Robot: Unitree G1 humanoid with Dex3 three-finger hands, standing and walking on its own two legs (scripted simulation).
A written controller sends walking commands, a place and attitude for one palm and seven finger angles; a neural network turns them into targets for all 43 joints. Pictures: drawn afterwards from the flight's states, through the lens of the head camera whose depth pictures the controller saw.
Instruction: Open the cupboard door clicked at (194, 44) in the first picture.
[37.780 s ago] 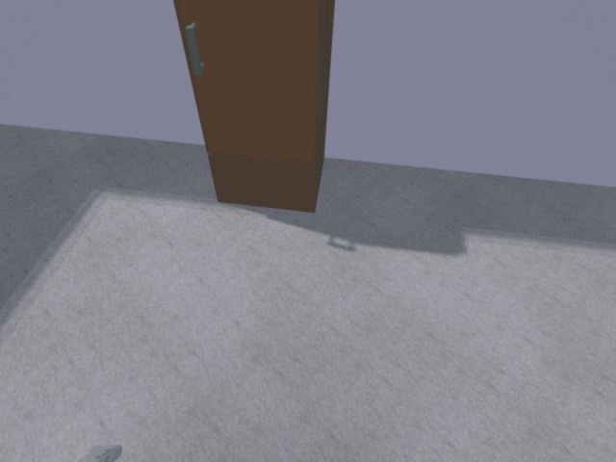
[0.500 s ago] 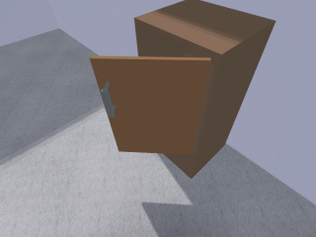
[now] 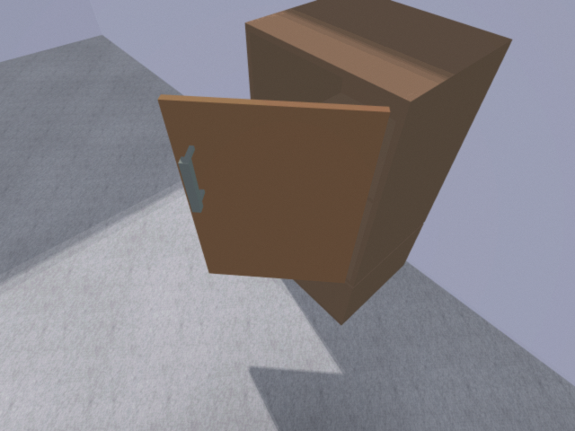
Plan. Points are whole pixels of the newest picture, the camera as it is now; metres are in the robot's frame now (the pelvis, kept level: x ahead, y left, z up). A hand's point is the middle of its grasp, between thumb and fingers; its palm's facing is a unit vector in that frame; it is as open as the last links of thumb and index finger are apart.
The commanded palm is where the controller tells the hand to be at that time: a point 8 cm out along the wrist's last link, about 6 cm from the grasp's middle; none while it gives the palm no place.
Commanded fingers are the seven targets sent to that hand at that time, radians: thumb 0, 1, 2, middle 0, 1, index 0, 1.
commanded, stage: come to a stop and stand still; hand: left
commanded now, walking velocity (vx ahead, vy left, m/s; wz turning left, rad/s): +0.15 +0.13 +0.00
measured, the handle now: (194, 179) +0.59 +0.24 -0.03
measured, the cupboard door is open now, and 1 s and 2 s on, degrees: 43 43 43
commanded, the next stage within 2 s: look again from close up in 1.18 s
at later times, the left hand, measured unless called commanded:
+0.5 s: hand out of the picture +0.09 +0.18 -0.17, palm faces -0.01 -0.97 -0.23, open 7.3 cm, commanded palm none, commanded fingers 0.00 0.90 0.90 -0.20 -0.30 -0.20 -0.30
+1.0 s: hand out of the picture +0.00 +0.15 -0.16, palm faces +0.01 -0.98 -0.19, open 7.3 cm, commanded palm none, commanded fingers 0.00 0.90 0.90 -0.20 -0.30 -0.20 -0.30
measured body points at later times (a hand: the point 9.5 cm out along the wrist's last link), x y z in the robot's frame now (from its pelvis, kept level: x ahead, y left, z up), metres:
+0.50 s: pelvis +0.03 +0.00 +0.00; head +0.06 -0.01 +0.45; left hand +0.09 +0.23 -0.15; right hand +0.03 -0.22 -0.16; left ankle -0.03 +0.10 -0.73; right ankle +0.00 -0.10 -0.73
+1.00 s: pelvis +0.01 -0.02 +0.01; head +0.02 -0.02 +0.46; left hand +0.00 +0.20 -0.15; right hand +0.00 -0.24 -0.15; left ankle -0.03 +0.10 -0.73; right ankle +0.00 -0.11 -0.73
